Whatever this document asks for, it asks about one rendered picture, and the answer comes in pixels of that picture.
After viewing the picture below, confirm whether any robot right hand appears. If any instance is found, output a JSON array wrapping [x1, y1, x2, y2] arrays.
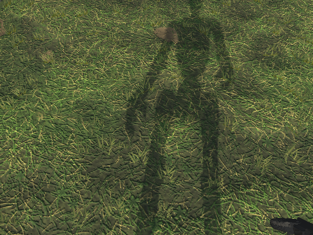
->
[[270, 217, 313, 235]]

